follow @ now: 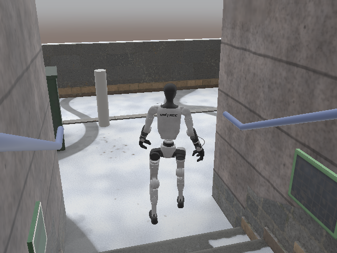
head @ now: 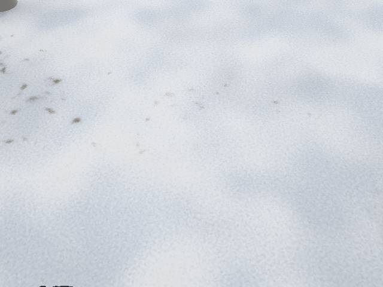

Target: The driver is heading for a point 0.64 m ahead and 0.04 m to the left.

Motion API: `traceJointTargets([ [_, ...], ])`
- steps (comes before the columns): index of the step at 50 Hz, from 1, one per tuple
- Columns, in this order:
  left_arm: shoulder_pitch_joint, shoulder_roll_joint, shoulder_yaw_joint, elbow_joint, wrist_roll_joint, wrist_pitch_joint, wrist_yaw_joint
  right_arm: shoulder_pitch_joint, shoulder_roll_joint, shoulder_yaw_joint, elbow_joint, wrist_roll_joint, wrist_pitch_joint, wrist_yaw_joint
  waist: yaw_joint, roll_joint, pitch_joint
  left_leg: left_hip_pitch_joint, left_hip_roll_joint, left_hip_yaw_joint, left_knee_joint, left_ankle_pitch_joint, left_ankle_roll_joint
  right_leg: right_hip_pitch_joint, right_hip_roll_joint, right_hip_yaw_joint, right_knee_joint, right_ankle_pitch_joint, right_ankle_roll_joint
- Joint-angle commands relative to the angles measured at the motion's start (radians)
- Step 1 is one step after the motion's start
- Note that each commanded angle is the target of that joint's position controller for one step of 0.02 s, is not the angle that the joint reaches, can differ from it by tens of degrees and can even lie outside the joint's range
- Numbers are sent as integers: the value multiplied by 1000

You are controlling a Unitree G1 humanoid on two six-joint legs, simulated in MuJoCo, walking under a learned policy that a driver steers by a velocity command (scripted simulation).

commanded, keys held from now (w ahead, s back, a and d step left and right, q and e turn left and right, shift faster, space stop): w+e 0.20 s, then w+q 0.48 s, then no key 0.32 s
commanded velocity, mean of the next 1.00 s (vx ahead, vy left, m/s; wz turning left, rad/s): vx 0.43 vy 0.00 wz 0.00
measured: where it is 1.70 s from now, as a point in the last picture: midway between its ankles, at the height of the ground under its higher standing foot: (190, 243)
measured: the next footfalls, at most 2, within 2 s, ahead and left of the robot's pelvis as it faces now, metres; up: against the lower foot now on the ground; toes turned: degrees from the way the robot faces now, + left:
right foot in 0.04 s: +0.16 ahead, -0.12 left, +0.00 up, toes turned -4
left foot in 0.56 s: +0.52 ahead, +0.05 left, +0.00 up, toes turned -2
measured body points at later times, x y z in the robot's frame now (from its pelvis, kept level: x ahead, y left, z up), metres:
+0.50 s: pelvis +0.29 -0.03 +0.00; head +0.32 -0.04 +0.45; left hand +0.35 +0.26 -0.12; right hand +0.48 -0.28 -0.09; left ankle +0.48 +0.06 -0.71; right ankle +0.12 -0.12 -0.73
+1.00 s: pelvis +0.54 -0.02 +0.00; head +0.57 -0.01 +0.45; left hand +0.70 +0.24 -0.10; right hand +0.66 -0.29 -0.10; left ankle +0.48 +0.06 -0.73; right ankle +0.69 -0.13 -0.72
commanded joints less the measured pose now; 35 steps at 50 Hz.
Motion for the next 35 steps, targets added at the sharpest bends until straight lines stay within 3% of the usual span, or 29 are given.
traceJointTargets([
  [1, 78, 86, 31, -58, -1, -11, -12, -77, -162, -33, -77, 7, 1, -6, 110, 93, -50, -43, 223, -71, 120, 523, 145, 203, 82, -109, -74, -78, -60],
  [2, 236, 156, 69, -17, -12, -7, 3, -38, -116, -14, -70, 3, -3, -11, 172, 65, -133, -152, 175, -13, 344, 585, 99, 470, 108, -72, -99, -63, -101],
  [3, 360, 323, 113, 5, -25, -5, 25, -16, -53, 13, -134, -32, -16, -12, 181, -163, -226, -532, 48, 37, 767, 208, -8, 789, -154, 426, -175, -132, -259],
  [4, 365, 319, 100, -22, -28, -16, 22, -36, -36, 28, -151, -31, -49, -8, 185, -215, -335, -757, -59, -195, 937, -263, -14, 918, -271, 817, -351, -258, -367],
  [5, 349, 245, 77, -17, -20, -26, 21, -92, -95, 16, -157, 2, -70, 2, 210, -145, -261, -856, -3, -257, 999, -195, 2, 895, -248, 701, -366, -235, -326],
  [6, 316, 199, 64, -16, -14, -33, 22, -120, -96, 21, -156, -2, -80, 1, 192, -132, -189, -859, 30, -244, 960, -119, 21, 804, -204, 571, -355, -158, -291],
  [7, 243, 168, 54, -28, -13, -34, 23, -137, -103, 18, -152, -25, -83, -9, 158, -49, -127, -805, 61, -239, 878, -52, 20, 681, -174, 479, -357, -46, -260],
  [8, 184, 139, 43, -43, -6, -36, 25, -142, -114, 9, -151, -42, -78, -16, 120, -35, -89, -727, 83, -241, 804, -6, 15, 574, -147, 412, -373, 86, -241],
  [9, 156, 133, 40, -53, 1, -38, 28, -143, -107, 8, -158, -44, -71, -16, 98, -47, -74, -674, 84, -243, 771, 18, 8, 514, -131, 391, -394, 172, -243],
  [12, 172, 135, 38, -23, 6, -47, 46, -137, -61, 23, -152, -41, -55, -11, 73, -21, -52, -668, 82, -216, 665, 110, -14, 479, -120, 279, -435, 330, -240],
  [17, 233, 143, 34, 40, 0, -52, 53, -273, 2, 56, -176, -25, -52, 11, 129, -47, 12, -576, 47, -166, 348, 446, 10, 426, -65, 102, -471, 338, -164],
  [20, 267, 147, 28, 72, 2, -58, 48, -324, -26, 51, -196, -5, -46, 31, 153, -46, 50, -571, 31, -161, 253, 500, 49, 489, -107, 88, -488, 276, -153],
  [24, 261, 180, 39, 105, -8, -58, 53, -321, -36, 51, -222, -7, -37, 51, 130, -14, 51, -628, 18, -183, 203, 324, 107, 660, -187, 63, -390, 429, -121],
  [25, 247, 183, 40, 91, 1, -58, 55, -289, -55, 46, -221, -1, -28, 50, 117, -31, 31, -567, -5, -164, 208, 295, 130, 675, -183, 44, -355, 562, -108],
  [26, 232, 192, 42, 88, 3, -55, 57, -228, -78, 35, -209, -7, -19, 45, 83, -46, -12, -479, -42, -132, 213, 253, 149, 685, -166, 22, -267, 738, -93],
  [27, 224, 187, 39, 82, 7, -48, 61, -108, -113, 14, -174, -19, -9, 38, 21, -39, -84, -307, -90, -95, 200, 261, 172, 665, -124, -22, -100, 874, -71],
  [28, 243, 171, 29, 66, 17, -47, 69, 16, -157, -5, -150, -21, -1, 28, -30, 1, -157, -68, -58, -170, 214, 324, 203, 514, -84, -49, 125, 768, -39],
  [29, 383, 77, -4, 26, 30, -66, 61, 81, -272, -32, -156, -29, -1, 27, 30, 258, -311, 363, 211, -664, 192, 246, 396, 78, 73, -50, 553, 170, 40],
  [30, 332, 69, -16, 44, 30, -91, 46, 137, -202, -17, -138, -6, -2, 32, -5, 256, -413, 474, 294, -1009, 1, 120, 441, -93, 164, 90, 689, -388, 52],
  [31, 240, 134, 2, 9, -6, -111, 42, 80, -153, -1, -156, -2, -4, 33, -14, 169, -285, 386, 267, -900, -19, 87, 372, -170, 92, 140, 720, -342, 32],
  [32, 160, 133, -3, -15, -11, -122, 46, 14, -145, 2, -169, 0, -4, 33, 6, 63, -177, 226, 229, -775, -32, 148, 335, -160, 47, 119, 651, -269, 24],
  [33, 121, 128, -2, -27, 4, -125, 49, -26, -137, 6, -180, 1, -4, 33, 33, 4, -100, 82, 203, -690, -48, 258, 330, -142, 20, 102, 578, -241, 27],
  [35, 150, 123, 6, -19, 15, -107, 57, -86, -103, 22, -198, -20, -5, 28, 98, 44, -60, -82, 154, -583, -87, 446, 313, -27, -18, 98, 480, -197, 41],
])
